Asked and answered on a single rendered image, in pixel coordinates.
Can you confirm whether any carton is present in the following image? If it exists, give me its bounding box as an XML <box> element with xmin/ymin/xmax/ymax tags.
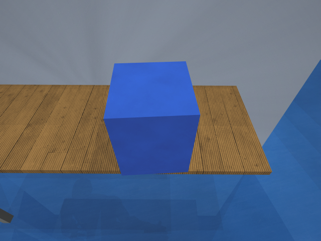
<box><xmin>103</xmin><ymin>61</ymin><xmax>200</xmax><ymax>176</ymax></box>

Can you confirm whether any table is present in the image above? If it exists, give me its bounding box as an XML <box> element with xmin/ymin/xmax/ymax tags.
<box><xmin>0</xmin><ymin>84</ymin><xmax>272</xmax><ymax>223</ymax></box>

